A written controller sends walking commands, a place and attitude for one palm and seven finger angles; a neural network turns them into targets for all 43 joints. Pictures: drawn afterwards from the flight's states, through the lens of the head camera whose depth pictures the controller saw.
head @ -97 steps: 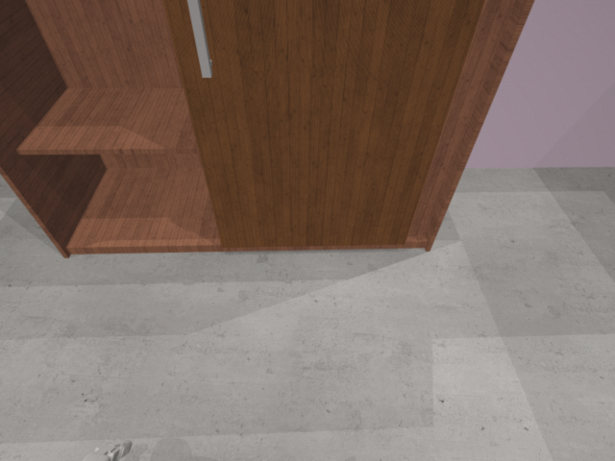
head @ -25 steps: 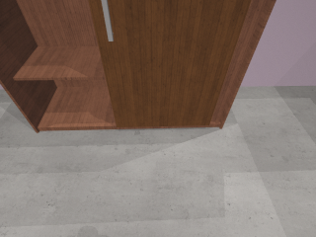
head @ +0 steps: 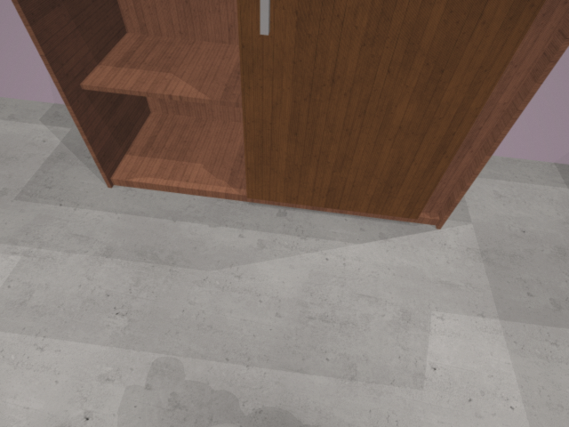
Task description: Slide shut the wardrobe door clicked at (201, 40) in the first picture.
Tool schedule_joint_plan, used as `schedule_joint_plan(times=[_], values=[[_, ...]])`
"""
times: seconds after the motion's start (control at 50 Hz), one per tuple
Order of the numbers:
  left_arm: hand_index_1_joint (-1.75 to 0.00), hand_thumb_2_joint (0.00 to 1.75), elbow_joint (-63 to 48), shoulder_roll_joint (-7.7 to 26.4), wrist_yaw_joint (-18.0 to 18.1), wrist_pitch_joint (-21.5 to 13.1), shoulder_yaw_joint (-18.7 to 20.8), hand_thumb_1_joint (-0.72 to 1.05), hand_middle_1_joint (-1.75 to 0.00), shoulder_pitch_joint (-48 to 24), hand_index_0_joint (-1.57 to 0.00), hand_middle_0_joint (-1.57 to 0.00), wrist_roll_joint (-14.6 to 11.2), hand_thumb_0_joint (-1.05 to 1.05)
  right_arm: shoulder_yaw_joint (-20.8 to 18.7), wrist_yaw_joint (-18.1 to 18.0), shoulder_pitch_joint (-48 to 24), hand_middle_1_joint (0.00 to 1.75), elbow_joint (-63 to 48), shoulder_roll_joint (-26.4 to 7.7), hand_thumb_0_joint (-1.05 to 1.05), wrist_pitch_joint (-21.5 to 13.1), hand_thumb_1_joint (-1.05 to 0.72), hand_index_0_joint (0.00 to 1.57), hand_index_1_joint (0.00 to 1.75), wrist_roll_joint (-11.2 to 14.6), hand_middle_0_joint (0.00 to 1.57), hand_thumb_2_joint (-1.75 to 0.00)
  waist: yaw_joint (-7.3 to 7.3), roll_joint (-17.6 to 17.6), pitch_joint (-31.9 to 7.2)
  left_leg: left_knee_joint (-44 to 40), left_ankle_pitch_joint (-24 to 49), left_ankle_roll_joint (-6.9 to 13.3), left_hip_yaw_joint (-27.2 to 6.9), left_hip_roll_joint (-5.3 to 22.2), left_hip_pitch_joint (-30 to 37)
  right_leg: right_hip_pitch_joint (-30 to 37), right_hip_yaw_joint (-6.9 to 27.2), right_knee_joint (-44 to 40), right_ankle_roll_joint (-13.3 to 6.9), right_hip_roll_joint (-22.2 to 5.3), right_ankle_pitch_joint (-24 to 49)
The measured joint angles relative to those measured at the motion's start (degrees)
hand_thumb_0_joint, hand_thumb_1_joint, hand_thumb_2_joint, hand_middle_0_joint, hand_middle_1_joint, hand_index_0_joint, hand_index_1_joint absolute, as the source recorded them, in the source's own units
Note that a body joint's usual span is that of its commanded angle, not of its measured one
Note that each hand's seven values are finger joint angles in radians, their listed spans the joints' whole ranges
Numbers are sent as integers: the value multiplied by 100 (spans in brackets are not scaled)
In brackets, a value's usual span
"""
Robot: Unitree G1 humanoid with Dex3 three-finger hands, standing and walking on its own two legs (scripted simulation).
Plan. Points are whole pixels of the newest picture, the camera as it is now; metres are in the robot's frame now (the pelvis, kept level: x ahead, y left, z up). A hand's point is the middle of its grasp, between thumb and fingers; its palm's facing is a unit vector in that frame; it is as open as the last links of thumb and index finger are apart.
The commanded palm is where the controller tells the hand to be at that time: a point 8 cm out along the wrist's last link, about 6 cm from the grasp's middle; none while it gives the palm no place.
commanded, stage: walk to a spot facing it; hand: right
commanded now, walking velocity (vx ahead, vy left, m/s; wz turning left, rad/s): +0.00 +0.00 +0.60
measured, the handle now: out of the picture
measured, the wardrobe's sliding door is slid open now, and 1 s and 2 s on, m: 0.64 0.64 0.64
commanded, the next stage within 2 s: none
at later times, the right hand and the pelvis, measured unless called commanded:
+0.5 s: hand out of the picture +0.07 -0.22 -0.15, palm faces -0.16 +0.96 -0.24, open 7.3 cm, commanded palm none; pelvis -0.02 -0.03 +0.01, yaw +15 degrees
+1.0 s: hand (391, 416) +0.17 -0.17 -0.14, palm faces -0.58 +0.80 -0.17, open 7.4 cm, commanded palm none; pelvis -0.01 -0.05 +0.02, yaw +36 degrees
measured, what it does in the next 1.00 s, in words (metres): steps on the spot, turning left: right foot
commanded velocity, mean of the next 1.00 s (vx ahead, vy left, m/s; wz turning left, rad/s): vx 0.13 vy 0.00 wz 0.60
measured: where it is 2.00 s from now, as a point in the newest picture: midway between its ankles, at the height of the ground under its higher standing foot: (190, 413)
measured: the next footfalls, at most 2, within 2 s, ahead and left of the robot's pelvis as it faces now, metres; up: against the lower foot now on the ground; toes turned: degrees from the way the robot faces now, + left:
right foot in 0.54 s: +0.03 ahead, -0.14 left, +0.00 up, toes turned +18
left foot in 1.18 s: +0.00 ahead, +0.17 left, +0.00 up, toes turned +49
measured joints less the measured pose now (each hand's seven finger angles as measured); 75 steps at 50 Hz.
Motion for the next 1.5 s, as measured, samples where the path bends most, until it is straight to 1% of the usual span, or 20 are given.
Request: schedule_joint_plan(times=[0.04,0.08,0.14,0.2,0.38,0.52,0.56,0.62,0.68,0.76,0.86,0.98,1.08,1.16,1.18,1.2,1.24,1.3,1.4,1.5], values=[[-30,90,-11,22,7,92,59,90,-30,-3,-21,-20,-14,1,-7,-27,66,30,-50,107,1,-104,-91,21,30,-32,20,-89,5,-163,2,-2,157,265,57,-145,-70,-411,242,935,54,-74,-531],[-30,90,-22,12,13,173,103,90,-30,-19,-21,-20,-22,1,-5,-79,98,30,-89,186,1,-133,-91,21,30,-22,20,-89,31,-199,23,-135,197,435,55,-211,-46,-837,592,1902,54,88,-786],[-30,90,-44,-16,-11,177,123,90,-30,-74,-21,-20,-17,1,-34,-120,153,30,-132,241,1,-145,-91,21,30,9,21,-89,-6,-121,20,-680,541,482,-96,-299,81,-1236,763,2659,100,195,-422],[-30,90,-117,-11,-8,144,145,90,-30,-137,-21,-20,-6,1,-44,-125,208,30,-153,255,1,-178,-91,21,30,30,21,-89,-12,-49,-23,-1147,870,496,-292,-389,160,-1399,865,2796,170,215,-102],[-30,90,-277,84,74,143,180,90,-30,-265,-20,-20,-2,1,-128,-139,201,30,-213,174,1,-171,-90,21,30,-9,21,-89,-61,8,-251,-1530,1246,416,-789,-644,140,-1169,1088,2123,241,261,-204],[-30,90,-508,-45,83,11,102,90,-30,-306,-20,-20,-89,1,-194,-133,87,30,-298,-64,1,-60,-90,21,30,-46,21,-89,-116,219,-381,-1437,1393,152,-1269,-766,-105,-408,1081,232,46,497,-295],[-30,90,-579,-112,97,-99,59,90,-30,-228,-20,-20,-91,1,-235,-125,48,30,-319,-166,1,-3,-90,21,30,-17,21,-89,-44,320,-408,-1100,1162,59,-1357,-792,-302,-124,1001,-445,-122,550,171],[-30,90,-629,-208,82,-84,-33,90,-30,-37,-21,-20,-42,1,-334,-76,-2,30,-291,-266,1,79,-91,21,30,-46,20,-89,-3,386,-410,638,-60,-153,-885,-727,-859,-14,746,-493,-385,479,269],[-30,90,-575,-249,86,-60,-90,90,-30,192,-21,-20,6,1,-409,31,45,30,-307,-346,1,84,-91,20,30,-100,20,-89,2,353,-476,2261,57,-281,-501,-499,-1245,183,514,-763,-439,343,349],[-30,90,-471,-260,79,-167,-75,90,-30,513,-21,-20,27,1,-430,133,185,30,-260,-354,1,94,-91,20,30,-121,20,-89,26,276,-597,2881,402,-336,-282,-101,-1244,354,168,-993,-470,214,393],[-30,90,-297,-285,76,-353,-24,90,-30,988,-21,-20,21,1,-405,190,202,30,-134,-253,1,123,-91,20,30,-119,20,-89,172,237,-625,2386,587,-365,-155,281,-1099,574,-262,-1246,-459,132,400],[-30,90,73,-229,56,-401,57,90,-30,1522,-21,-20,58,1,-336,240,-110,30,-112,-28,1,112,-91,20,30,-107,20,-89,406,155,-495,1518,549,-300,139,534,-1094,872,-726,-1425,-327,-8,308],[-30,90,360,-119,2,-362,128,90,-30,1815,-20,-20,111,1,-265,252,-543,30,-227,166,1,26,-91,20,30,-84,20,-89,605,19,-334,494,382,-152,454,576,-928,1111,-1082,-1323,-94,-208,45],[-30,90,501,-69,-51,-317,150,90,-30,1987,-20,-20,128,1,-222,236,-820,30,-362,255,1,-173,-91,20,30,-74,20,-89,693,-111,-280,-452,328,59,670,407,-406,1186,-1268,-778,195,-509,-436],[-30,90,525,-85,-78,-297,142,90,-30,2028,-20,-20,108,1,-199,221,-874,30,-393,245,1,-281,-91,20,30,-77,20,-89,670,-127,-274,-651,582,166,714,340,-277,1043,-1228,-286,192,-663,-648],[-30,90,562,-103,-102,-241,125,90,-30,1980,-20,-20,84,1,-183,182,-928,30,-393,249,1,-397,-91,20,30,-63,20,-89,631,-152,-239,-470,657,247,731,269,-317,751,-929,502,164,-748,-905],[-30,90,596,-145,-128,-123,102,90,-30,1748,-20,-20,56,1,-149,95,-882,30,-364,264,1,-545,-91,20,30,8,20,-89,565,-118,-208,-296,443,340,696,168,-220,39,-191,2133,81,-601,-1009],[-30,90,469,-202,-133,-133,119,90,-30,1309,-20,-20,59,2,-113,-3,-560,30,-184,295,0,-590,-91,21,30,38,20,-89,468,-49,-317,-802,451,347,574,21,260,-841,250,3264,49,-443,-348],[-30,90,58,-257,-147,-255,141,91,-30,596,-20,-19,100,1,-132,-137,47,30,211,302,0,-680,-93,21,30,22,21,-89,356,-108,-490,-1728,624,393,449,-181,1020,-1788,433,2847,136,-462,445],[-30,90,-125,-287,-225,-261,130,91,-30,72,-20,-19,85,1,-80,-180,600,30,538,303,0,-750,-93,21,30,-10,20,-89,134,-175,-534,-2119,470,331,383,-304,1595,-2107,403,1905,130,-425,912]])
